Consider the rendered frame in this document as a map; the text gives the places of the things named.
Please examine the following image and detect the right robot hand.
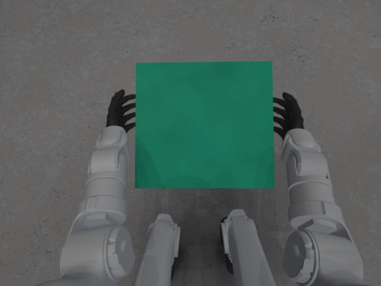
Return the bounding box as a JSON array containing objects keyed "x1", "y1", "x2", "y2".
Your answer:
[{"x1": 273, "y1": 92, "x2": 304, "y2": 140}]

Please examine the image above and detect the right robot upper arm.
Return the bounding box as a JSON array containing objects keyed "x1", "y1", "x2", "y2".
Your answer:
[{"x1": 283, "y1": 229, "x2": 374, "y2": 286}]

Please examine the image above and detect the left robot forearm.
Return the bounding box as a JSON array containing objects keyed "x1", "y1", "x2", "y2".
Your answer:
[{"x1": 60, "y1": 126, "x2": 132, "y2": 274}]

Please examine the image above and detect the left robot hand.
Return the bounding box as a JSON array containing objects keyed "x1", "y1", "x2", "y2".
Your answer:
[{"x1": 106, "y1": 89, "x2": 136, "y2": 133}]

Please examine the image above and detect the left robot upper arm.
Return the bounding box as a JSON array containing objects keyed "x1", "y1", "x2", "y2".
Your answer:
[{"x1": 37, "y1": 224, "x2": 135, "y2": 286}]

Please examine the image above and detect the robot left thigh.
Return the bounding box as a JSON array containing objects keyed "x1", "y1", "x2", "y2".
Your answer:
[{"x1": 132, "y1": 220, "x2": 180, "y2": 286}]

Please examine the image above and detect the robot left foot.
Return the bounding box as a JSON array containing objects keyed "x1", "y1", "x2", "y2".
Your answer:
[{"x1": 171, "y1": 258, "x2": 175, "y2": 280}]

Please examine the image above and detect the right robot forearm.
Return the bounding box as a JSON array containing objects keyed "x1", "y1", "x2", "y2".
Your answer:
[{"x1": 281, "y1": 128, "x2": 364, "y2": 274}]

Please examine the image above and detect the carton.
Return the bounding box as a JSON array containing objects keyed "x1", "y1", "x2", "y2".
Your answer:
[{"x1": 135, "y1": 61, "x2": 275, "y2": 188}]

